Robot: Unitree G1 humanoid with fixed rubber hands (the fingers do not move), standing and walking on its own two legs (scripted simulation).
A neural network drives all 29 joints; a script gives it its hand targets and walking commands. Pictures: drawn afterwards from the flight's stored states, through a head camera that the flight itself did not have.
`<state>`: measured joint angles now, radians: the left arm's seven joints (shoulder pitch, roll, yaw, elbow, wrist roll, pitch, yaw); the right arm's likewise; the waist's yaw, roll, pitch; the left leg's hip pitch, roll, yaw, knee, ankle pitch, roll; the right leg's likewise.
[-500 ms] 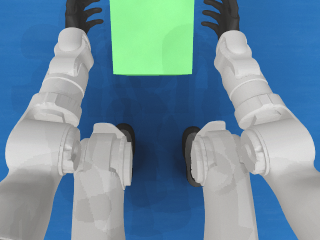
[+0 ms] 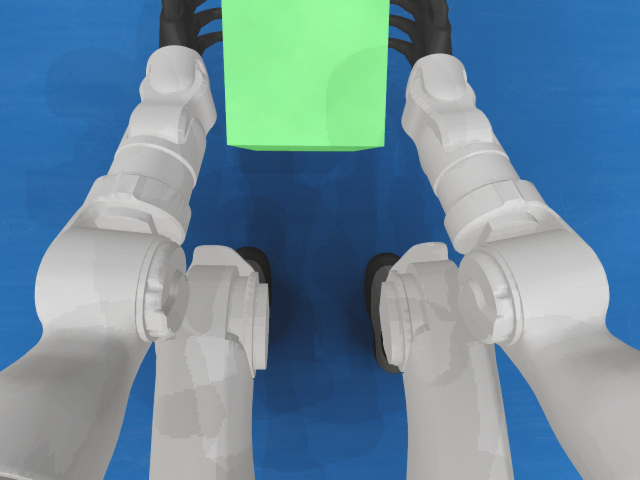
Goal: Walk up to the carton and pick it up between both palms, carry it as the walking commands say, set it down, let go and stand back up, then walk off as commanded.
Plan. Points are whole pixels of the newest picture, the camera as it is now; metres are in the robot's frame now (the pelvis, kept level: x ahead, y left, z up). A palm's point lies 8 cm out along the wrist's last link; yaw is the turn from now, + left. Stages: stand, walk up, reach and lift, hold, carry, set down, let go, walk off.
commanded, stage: reach and lift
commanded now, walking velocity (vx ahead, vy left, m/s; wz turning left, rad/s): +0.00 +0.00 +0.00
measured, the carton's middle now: (305, 84) +0.49 +0.03 -0.26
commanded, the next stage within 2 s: none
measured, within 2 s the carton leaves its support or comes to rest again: leaves its support in 0.16 s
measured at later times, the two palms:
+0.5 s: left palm (179, 36) +0.51 +0.15 -0.17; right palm (436, 44) +0.51 -0.09 -0.16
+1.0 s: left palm (161, 21) +0.51 +0.15 -0.12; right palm (451, 22) +0.51 -0.09 -0.11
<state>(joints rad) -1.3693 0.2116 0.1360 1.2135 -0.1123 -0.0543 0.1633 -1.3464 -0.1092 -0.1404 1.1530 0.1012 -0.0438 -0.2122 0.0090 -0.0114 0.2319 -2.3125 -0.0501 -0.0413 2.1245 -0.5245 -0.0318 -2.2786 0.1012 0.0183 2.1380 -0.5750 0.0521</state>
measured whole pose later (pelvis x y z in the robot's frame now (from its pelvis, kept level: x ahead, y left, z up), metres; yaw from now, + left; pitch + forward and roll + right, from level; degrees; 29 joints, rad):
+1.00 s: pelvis +0.00 +0.00 +0.01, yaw +0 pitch +41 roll -2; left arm -1.23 0.09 0.33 0.90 0.09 0.18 0.15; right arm -1.19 0.04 -0.39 0.78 -0.11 0.19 -0.21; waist 0.01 -0.01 0.09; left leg -2.29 -0.13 -0.08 2.11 -0.53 -0.07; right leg -2.25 0.15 0.04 2.12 -0.59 0.09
